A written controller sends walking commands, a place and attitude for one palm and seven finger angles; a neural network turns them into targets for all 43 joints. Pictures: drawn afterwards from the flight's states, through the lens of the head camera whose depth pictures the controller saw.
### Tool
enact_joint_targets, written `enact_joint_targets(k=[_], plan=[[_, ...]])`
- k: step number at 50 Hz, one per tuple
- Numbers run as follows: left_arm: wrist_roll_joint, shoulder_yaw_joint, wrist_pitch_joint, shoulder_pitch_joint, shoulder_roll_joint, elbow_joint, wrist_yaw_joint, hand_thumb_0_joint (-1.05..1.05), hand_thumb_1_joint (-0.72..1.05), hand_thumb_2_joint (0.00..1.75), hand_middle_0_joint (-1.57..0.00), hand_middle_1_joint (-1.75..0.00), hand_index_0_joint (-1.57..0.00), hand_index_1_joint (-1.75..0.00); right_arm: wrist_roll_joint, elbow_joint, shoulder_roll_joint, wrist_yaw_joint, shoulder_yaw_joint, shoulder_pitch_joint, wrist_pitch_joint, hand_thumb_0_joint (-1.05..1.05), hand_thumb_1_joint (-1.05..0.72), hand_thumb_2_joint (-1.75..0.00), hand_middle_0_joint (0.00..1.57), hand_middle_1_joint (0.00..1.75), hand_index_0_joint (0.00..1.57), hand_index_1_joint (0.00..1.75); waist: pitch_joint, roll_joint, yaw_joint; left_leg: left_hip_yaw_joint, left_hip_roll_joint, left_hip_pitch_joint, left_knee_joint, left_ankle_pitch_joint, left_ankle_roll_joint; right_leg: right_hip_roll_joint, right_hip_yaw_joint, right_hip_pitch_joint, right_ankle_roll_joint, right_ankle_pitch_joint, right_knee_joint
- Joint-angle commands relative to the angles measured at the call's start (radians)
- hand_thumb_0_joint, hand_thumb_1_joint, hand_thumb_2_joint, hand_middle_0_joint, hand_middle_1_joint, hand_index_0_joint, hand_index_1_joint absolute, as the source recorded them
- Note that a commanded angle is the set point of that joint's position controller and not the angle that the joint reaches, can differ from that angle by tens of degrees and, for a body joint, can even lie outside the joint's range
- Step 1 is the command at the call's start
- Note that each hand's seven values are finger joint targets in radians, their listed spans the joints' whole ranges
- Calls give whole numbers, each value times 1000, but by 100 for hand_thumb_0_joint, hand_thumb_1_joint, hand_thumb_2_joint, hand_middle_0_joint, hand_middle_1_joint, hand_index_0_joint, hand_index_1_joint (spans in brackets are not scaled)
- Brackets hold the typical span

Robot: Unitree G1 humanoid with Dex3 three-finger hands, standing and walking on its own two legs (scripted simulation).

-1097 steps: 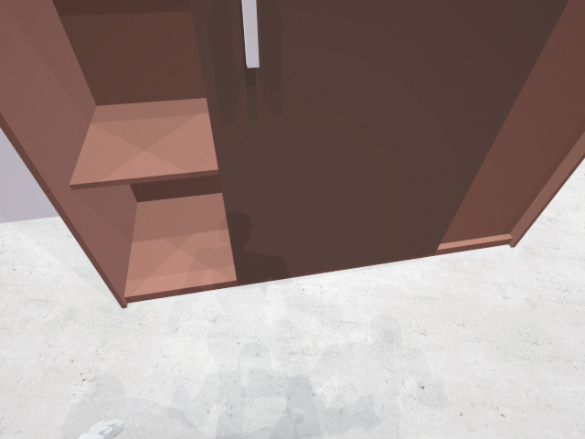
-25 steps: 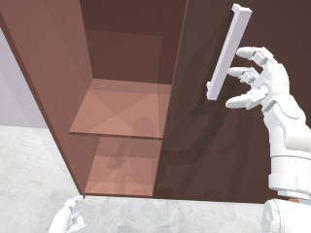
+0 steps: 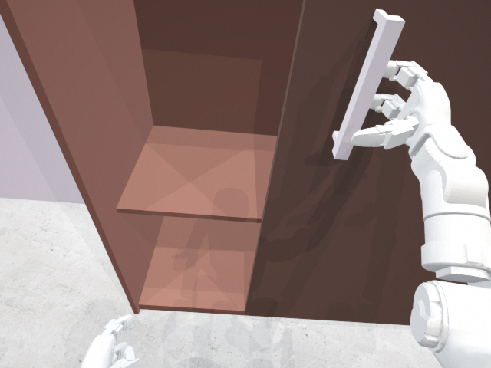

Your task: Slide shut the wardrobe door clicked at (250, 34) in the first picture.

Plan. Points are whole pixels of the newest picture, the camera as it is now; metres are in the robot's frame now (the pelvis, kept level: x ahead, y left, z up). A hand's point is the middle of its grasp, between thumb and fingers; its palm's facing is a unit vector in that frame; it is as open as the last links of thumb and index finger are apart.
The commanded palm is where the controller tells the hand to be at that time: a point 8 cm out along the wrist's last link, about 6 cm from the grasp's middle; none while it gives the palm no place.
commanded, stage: feel for the door with the fingertips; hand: right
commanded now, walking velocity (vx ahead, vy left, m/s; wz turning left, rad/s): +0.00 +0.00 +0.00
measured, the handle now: (358, 91) +0.47 -0.12 +0.27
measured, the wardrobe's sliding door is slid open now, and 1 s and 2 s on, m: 0.42 0.42 0.42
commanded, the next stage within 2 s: slide the fingers in behind the handle in 0.26 s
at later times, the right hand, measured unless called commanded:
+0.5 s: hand (379, 107) +0.43 -0.15 +0.27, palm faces -0.01 +1.00 +0.00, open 14.0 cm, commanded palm +0.41 -0.21 +0.26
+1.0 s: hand (362, 109) +0.42 -0.12 +0.27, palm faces -0.04 +1.00 -0.01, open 14.0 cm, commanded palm +0.40 -0.18 +0.26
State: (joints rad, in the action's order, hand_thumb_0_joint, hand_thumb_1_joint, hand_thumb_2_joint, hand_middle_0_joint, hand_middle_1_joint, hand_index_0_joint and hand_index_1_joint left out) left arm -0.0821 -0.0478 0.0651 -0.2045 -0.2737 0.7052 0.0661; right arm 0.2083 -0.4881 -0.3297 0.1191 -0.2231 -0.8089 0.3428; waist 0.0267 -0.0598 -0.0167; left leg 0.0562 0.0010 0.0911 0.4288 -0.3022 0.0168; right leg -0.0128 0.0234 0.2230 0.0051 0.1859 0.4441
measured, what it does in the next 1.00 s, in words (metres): stands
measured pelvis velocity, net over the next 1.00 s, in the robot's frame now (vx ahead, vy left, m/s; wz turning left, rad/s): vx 0.00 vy -0.01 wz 0.01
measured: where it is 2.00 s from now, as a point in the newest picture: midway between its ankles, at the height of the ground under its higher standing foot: outside the picture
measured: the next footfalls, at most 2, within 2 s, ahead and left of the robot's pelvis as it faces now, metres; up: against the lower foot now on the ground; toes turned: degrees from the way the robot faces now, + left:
none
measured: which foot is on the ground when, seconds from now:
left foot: down 0.00-1.00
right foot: down 0.00-1.00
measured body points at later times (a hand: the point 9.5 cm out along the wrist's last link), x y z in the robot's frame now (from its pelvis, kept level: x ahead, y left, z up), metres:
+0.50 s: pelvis +0.00 +0.00 +0.00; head -0.02 +0.02 +0.45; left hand +0.13 +0.26 -0.10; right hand +0.43 -0.20 +0.27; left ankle -0.04 +0.10 -0.74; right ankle +0.03 -0.12 -0.74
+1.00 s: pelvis +0.00 -0.01 +0.00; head -0.02 +0.02 +0.45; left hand +0.16 +0.23 -0.10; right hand +0.42 -0.17 +0.27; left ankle -0.04 +0.10 -0.74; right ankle +0.03 -0.12 -0.74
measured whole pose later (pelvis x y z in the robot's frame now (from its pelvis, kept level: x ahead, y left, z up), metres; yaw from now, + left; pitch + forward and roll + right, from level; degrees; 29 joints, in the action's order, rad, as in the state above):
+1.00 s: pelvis +0.00 -0.01 +0.00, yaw +1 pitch -2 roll +0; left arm -0.08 -0.05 0.07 -0.19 -0.25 0.69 0.06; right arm 0.20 -0.45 -0.26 0.06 -0.19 -0.80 0.36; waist 0.03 -0.06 -0.01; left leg 0.04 0.01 0.09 0.42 -0.30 0.01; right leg -0.01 0.04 0.22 0.01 0.19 0.44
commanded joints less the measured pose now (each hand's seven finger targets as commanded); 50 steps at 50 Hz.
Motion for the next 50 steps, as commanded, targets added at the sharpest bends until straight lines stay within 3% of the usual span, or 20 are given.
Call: enact_joint_targets(k=[1, 3, 4, 5, 7, 9, 13, 16, 19, 24, 28, 30, 31, 36, 42, 46, 47, 48, 49, 50], plan=[[3, 43, 51, 90, -122, -139, 10, 0, 90, 90, -20, -30, -20, -30, -1, 134, -231, -4, -64, -525, -62, 0, 50, -30, 30, 120, 30, 120, 243, 98, -8, -26, -11, 92, -77, 330, 4, 26, -40, -204, 57, -161, -21], [6, 48, 51, 84, -123, -145, 7, 0, 90, 90, -20, -30, -20, -30, -8, 166, -276, -6, -102, -502, -85, 0, 50, -30, 30, 120, 30, 120, 292, 80, 8, -26, -11, 57, -69, 374, 9, 24, -37, -226, 57, -211, -13], [7, 48, 54, 86, -120, -159, 3, 0, 90, 90, -20, -30, -20, -30, -8, 211, -266, -4, -94, -514, -100, 0, 50, -30, 30, 120, 30, 120, 326, 40, 10, -27, -9, 42, -59, 396, 11, 27, -39, -244, 54, -232, -14], [7, 50, 59, 84, -117, -162, 1, 0, 90, 90, -20, -30, -20, -30, -6, 222, -253, -3, -94, -507, -108, 0, 50, -30, 30, 120, 30, 120, 332, 56, 8, -26, -13, 43, -58, 420, 10, 26, -40, -260, 57, -255, -9], [6, 52, 62, 80, -119, -163, 0, 0, 90, 90, -20, -30, -20, -30, -4, 234, -248, 4, -89, -502, -118, 0, 50, -30, 30, 120, 30, 120, 336, 61, 3, -26, -15, 44, -57, 429, 7, 24, -35, -266, 57, -263, -8], [5, 54, 62, 72, -126, -151, 0, 0, 90, 90, -20, -30, -20, -30, 3, 204, -258, 6, -100, -493, -119, 0, 50, -30, 30, 120, 30, 120, 289, 94, -1, -27, -17, 58, -69, 412, 4, 21, -33, -239, 60, -233, -10], [-1, 55, 63, 67, -125, -137, 4, 0, 90, 90, -20, -30, -20, -30, -11, 183, -230, 4, -50, -542, -107, 0, 50, -30, 30, 120, 30, 120, 238, 45, -17, -27, -16, 109, -83, 339, 5, 19, -27, -234, 60, -183, -11], [2, 55, 64, 52, -130, -134, 6, 0, 90, 90, -20, -30, -20, -30, -17, 153, -275, -5, -91, -555, -100, 0, 50, -30, 30, 120, 30, 120, 266, 46, -14, -28, -18, 106, -79, 326, 7, 19, -37, -237, 58, -178, -16], [5, 56, 64, 50, -131, -132, 8, 0, 90, 90, -20, -30, -20, -30, -10, 127, -275, 1, -98, -543, -107, 0, 50, -30, 30, 120, 30, 120, 281, 84, -14, -30, -16, 85, -75, 357, 4, 21, -33, -227, 60, -190, -11], [4, 56, 65, 60, -128, -153, 3, 0, 90, 90, -20, -30, -20, -30, -7, 157, -297, 11, -127, -478, -123, 0, 50, -30, 30, 120, 30, 120, 308, 66, 5, -32, -13, 54, -68, 397, 5, 22, -28, -232, 60, -217, -10], [-1, 54, 61, 76, -122, -166, 0, 0, 90, 90, -20, -30, -20, -30, -3, 196, -249, 18, -84, -440, -119, 0, 50, -30, 30, 120, 30, 120, 277, 64, 5, -27, -14, 67, -71, 381, 6, 19, -25, -234, 59, -212, -11], [-3, 51, 63, 81, -120, -164, 1, 0, 90, 90, -20, -30, -20, -30, 0, 193, -210, 23, -51, -475, -107, 0, 50, -30, 30, 120, 30, 120, 241, 54, -10, -25, -16, 108, -77, 344, 5, 17, -31, -237, 58, -179, -15], [-5, 52, 62, 82, -124, -166, 4, 0, 90, 90, -20, -30, -20, -30, 3, 190, -243, 21, -83, -448, -98, 0, 50, -30, 30, 120, 30, 120, 244, 72, -3, -25, -18, 106, -80, 330, 4, 15, -35, -234, 59, -173, -18], [-3, 46, 67, 106, -114, -169, 5, 0, 90, 90, -20, -30, -20, -30, 9, 297, -173, 5, -21, -503, -92, 0, 50, -30, 30, 120, 30, 120, 268, 18, -13, -21, -19, 126, -75, 309, 10, 12, -48, -287, 53, -186, -16], [4, 45, 68, 114, -112, -154, 5, 0, 90, 90, -20, -30, -20, -30, 11, 307, -149, -31, -22, -517, -75, 0, 50, -30, 30, 120, 30, 120, 286, 50, -9, -18, -20, 117, -69, 309, 9, 12, -53, -290, 49, -194, -21], [4, 40, 55, 120, -104, -146, 1, 0, 90, 90, -20, -30, -20, -30, -1, 247, -122, -60, -7, -502, -50, 0, 50, -30, 30, 120, 30, 120, 247, 70, -8, -18, -20, 127, -79, 275, 6, 10, -51, -260, 47, -160, -30], [6, 41, 53, 117, -105, -146, 1, 0, 90, 90, -20, -30, -20, -30, -3, 248, -121, -63, -8, -503, -47, 0, 50, -30, 30, 120, 30, 120, 259, 77, -7, -18, -20, 120, -77, 279, 6, 12, -50, -261, 47, -164, -31], [9, 42, 47, 114, -109, -141, 1, 0, 90, 90, -20, -30, -20, -30, -9, 226, -159, -72, -42, -468, -44, 0, 50, -30, 30, 120, 30, 120, 256, 91, 7, -19, -20, 100, -79, 284, 10, 11, -48, -248, 48, -173, -30], [9, 39, 44, 122, -105, -152, -1, 0, 90, 90, -20, -30, -20, -30, -7, 249, -142, -73, -30, -478, -44, 0, 50, -30, 30, 120, 30, 120, 264, 73, 8, -22, -17, 92, -75, 304, 9, 14, -45, -248, 48, -184, -33], [11, 39, 42, 119, -104, -152, 0, 0, 90, 90, -20, -30, -20, -30, -6, 233, -143, -77, -41, -472, -39, 0, 50, -30, 30, 120, 30, 120, 270, 101, 10, -21, -19, 84, -73, 324, 7, 15, -44, -246, 50, -196, -30]])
